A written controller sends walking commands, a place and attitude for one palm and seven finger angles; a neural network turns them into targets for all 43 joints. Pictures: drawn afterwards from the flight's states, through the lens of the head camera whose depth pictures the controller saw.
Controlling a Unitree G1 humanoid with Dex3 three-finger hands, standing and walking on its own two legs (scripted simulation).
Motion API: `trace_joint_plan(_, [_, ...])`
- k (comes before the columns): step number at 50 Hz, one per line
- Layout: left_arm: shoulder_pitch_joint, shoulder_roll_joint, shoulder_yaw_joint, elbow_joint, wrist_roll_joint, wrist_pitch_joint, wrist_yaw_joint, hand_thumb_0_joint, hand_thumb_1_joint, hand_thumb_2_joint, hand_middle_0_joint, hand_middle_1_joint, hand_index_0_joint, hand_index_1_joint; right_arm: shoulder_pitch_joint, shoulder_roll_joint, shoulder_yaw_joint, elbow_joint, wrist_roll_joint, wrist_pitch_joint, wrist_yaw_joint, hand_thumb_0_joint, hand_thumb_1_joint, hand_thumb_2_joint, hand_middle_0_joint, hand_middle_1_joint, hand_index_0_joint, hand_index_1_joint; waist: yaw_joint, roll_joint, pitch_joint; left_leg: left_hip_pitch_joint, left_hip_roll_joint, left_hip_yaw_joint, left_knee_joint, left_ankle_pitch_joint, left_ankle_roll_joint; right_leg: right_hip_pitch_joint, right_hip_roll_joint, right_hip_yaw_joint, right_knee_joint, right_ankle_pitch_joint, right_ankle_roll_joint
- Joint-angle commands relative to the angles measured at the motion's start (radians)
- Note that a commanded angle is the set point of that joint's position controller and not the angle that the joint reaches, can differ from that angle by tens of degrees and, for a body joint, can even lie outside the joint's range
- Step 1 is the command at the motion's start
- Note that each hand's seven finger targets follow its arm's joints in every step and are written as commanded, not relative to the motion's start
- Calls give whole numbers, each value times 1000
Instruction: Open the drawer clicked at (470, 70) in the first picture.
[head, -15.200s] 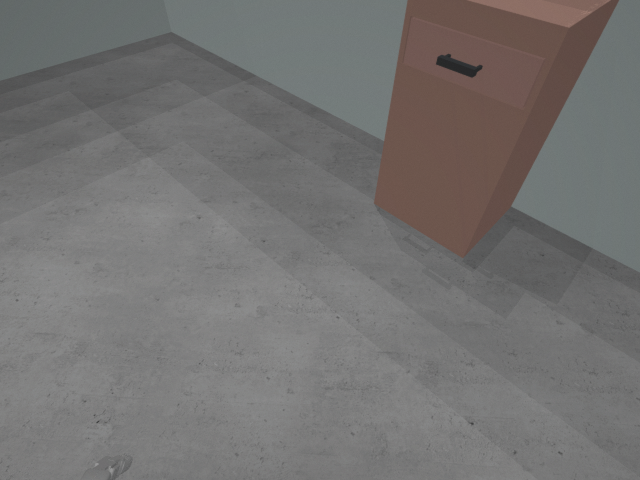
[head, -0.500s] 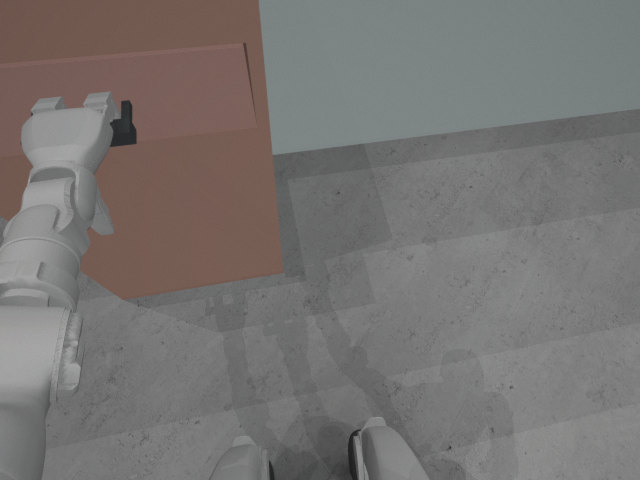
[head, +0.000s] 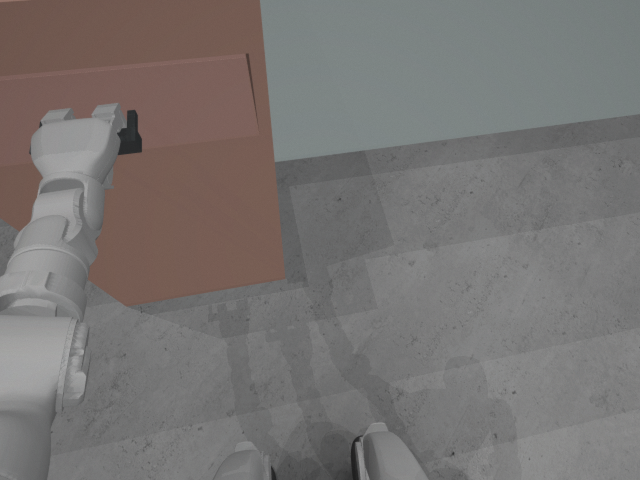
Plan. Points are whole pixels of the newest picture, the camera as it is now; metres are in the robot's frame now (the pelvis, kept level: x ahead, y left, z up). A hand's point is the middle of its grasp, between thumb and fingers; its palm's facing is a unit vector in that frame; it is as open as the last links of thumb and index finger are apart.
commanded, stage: close the thumb around the handle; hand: left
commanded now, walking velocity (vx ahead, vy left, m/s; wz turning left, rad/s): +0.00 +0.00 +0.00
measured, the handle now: (89, 133) +0.56 +0.27 +0.03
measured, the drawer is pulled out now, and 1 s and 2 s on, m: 0.00 0.06 0.18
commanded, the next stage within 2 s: pull the drawer open in 0.10 s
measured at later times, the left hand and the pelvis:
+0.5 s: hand (100, 181) +0.50 +0.25 +0.01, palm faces -0.07 -0.02 -1.00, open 6.0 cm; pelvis +0.01 +0.00 +0.00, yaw -1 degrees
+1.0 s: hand (98, 215) +0.45 +0.25 +0.01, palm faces -0.03 -0.04 -1.00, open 6.0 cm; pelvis +0.03 +0.01 +0.02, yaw -1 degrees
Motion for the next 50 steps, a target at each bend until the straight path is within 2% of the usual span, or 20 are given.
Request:
trace_joint_plan(1, [-374,276,57,-158,-9,-2,30,0,900,900,-400,-1350,-400,-1350,198,-185,-59,-20,-4,-3,-13,0,-900,-900,200,300,200,300,-7,58,-487,328,-42,-12,-80,552,16,263,66,-44,-43,366,-63])
trace_joint_plan(4, [-389,253,34,-151,-8,-3,29,0,900,900,-400,-1350,-400,-1350,193,-183,-57,-26,0,-5,-16,0,-900,-900,200,300,200,300,-14,52,-452,306,-45,-9,-88,506,18,252,66,-46,-49,339,-64])
trace_joint_plan(8, [-406,251,35,-155,-3,-2,36,0,900,900,-400,-1350,-400,-1350,198,-183,-60,-23,-3,-9,-16,0,-900,-900,200,300,200,300,-16,75,-475,329,-43,-13,-81,516,16,232,67,-46,-46,329,-64])
trace_joint_plan(11, [-397,275,49,-145,-7,-2,34,0,900,900,-400,-1350,-400,-1350,199,-185,-56,-24,-3,-7,-19,0,-900,-900,200,300,200,300,-16,45,-477,298,-47,-9,-81,500,20,261,65,-42,-43,345,-62])
trace_joint_plan(16, [-290,248,52,-175,-23,-5,21,0,900,900,-400,-1350,-400,-1350,188,-179,-60,-37,0,-4,-13,0,-900,-900,200,300,200,300,21,68,-500,332,-45,1,-91,551,17,296,65,-42,-46,377,-65])
trace_joint_plan(17, [-254,267,72,-185,-26,-7,18,0,900,900,-400,-1350,-400,-1350,183,-181,-60,-38,1,-2,-12,0,-900,-900,200,300,200,300,39,66,-510,327,-45,6,-91,559,17,319,65,-39,-43,394,-65])
trace_joint_plan(20, [-202,239,63,-180,-38,-9,8,0,900,900,-400,-1350,-400,-1350,172,-177,-60,-47,6,0,-13,0,-900,-900,200,300,200,300,37,19,-465,297,-46,12,-105,523,22,341,65,-38,-57,394,-64])
trace_joint_plan(22, [-126,257,86,-201,-39,-10,9,0,900,900,-400,-1350,-400,-1350,166,-180,-61,-56,7,3,-11,0,-900,-900,200,300,200,300,67,22,-488,308,-47,17,-112,548,22,369,64,-35,-54,412,-65])
trace_joint_plan(23, [-126,228,65,-219,-41,-12,10,0,900,900,-400,-1350,-400,-1350,163,-175,-64,-59,8,2,-12,0,-900,-900,200,300,200,300,57,13,-480,316,-44,19,-115,557,22,370,64,-36,-60,422,-63])
trace_joint_plan(26, [-29,231,90,-247,-48,-17,12,0,900,900,-400,-1350,-400,-1350,148,-175,-67,-64,11,5,-8,0,-900,-900,200,300,200,300,86,10,-461,317,-43,23,-127,585,22,394,62,-34,-62,440,-65])
trace_joint_plan(29, [11,184,67,-278,-49,-15,22,0,900,900,-400,-1350,-400,-1350,136,-170,-74,-72,15,4,-7,0,-900,-900,200,300,200,300,82,-12,-434,325,-42,29,-135,593,24,401,64,-36,-73,451,-64])
trace_joint_plan(30, [21,203,92,-295,-54,-17,26,0,900,900,-400,-1350,-400,-1350,131,-172,-74,-69,14,7,-6,0,-900,-900,200,300,200,300,92,-12,-440,328,-41,28,-136,609,23,408,61,-34,-72,459,-66])
trace_joint_plan(34, [73,168,78,-317,-54,-3,44,0,900,900,-400,-1350,-400,-1350,118,-168,-78,-77,18,7,-3,0,-900,-900,200,300,200,300,92,-31,-401,341,-39,30,-149,625,22,414,62,-37,-81,470,-65])
trace_joint_plan(37, [133,173,95,-369,-53,8,56,0,900,900,-400,-1350,-400,-1350,105,-162,-80,-87,18,9,-2,0,-900,-900,200,300,200,300,116,-14,-438,358,-40,32,-154,691,22,457,56,-29,-76,522,-67])
trace_joint_plan(39, [145,135,68,-384,-54,23,61,0,900,900,-400,-1350,-400,-1350,93,-160,-81,-93,23,8,0,0,-900,-900,200,300,200,300,108,-17,-401,371,-37,31,-163,688,19,446,58,-37,-87,511,-66])
trace_joint_plan(41, [171,162,97,-422,-53,31,67,0,900,900,-400,-1350,-400,-1350,84,-160,-82,-97,21,8,0,0,-900,-900,200,300,200,300,120,-4,-423,388,-35,30,-162,728,19,464,55,-31,-84,534,-67])
trace_joint_plan(43, [212,116,68,-443,-55,50,70,0,900,900,-400,-1350,-400,-1350,73,-154,-80,-110,25,6,2,0,-900,-900,200,300,200,300,120,-17,-415,397,-36,28,-168,746,18,474,56,-36,-90,545,-67])
trace_joint_plan(46, [261,123,86,-486,-57,64,74,0,900,900,-400,-1350,-400,-1350,58,-154,-80,-117,26,5,1,0,-900,-900,200,300,200,300,131,-16,-423,414,-33,24,-174,772,17,492,53,-35,-92,553,-67])
trace_joint_plan(47, [251,91,57,-502,-57,69,75,0,900,900,-400,-1350,-400,-1350,51,-151,-81,-122,28,3,0,0,-900,-900,200,300,200,300,118,-4,-406,436,-33,25,-174,771,16,475,57,-38,-100,551,-66])
trace_joint_plan(50, [293,107,83,-553,-61,79,79,0,900,900,-400,-1350,-400,-1350,33,-151,-81,-127,26,1,-2,0,-900,-900,200,300,200,300,133,-2,-421,447,-33,23,-179,793,15,504,54,-35,-102,562,-69])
